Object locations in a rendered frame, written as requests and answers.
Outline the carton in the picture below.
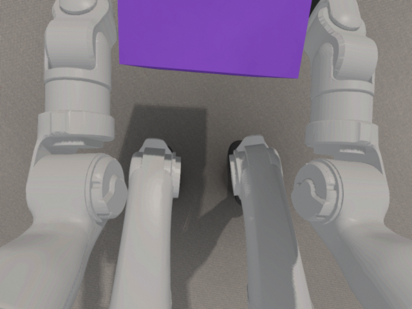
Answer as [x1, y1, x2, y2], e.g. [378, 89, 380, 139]
[118, 0, 312, 79]

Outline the left robot upper arm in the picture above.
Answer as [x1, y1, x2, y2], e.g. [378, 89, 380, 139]
[0, 153, 128, 309]

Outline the right robot upper arm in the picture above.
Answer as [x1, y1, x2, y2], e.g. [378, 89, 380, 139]
[291, 158, 412, 309]

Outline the robot left forearm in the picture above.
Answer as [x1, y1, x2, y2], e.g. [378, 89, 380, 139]
[26, 0, 118, 208]

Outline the robot right forearm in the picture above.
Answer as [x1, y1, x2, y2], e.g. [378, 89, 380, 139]
[303, 0, 387, 182]

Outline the left robot thigh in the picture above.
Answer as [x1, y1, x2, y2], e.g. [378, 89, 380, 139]
[109, 147, 181, 309]

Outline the right robot foot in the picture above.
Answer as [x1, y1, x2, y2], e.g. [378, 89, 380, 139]
[228, 140, 242, 206]

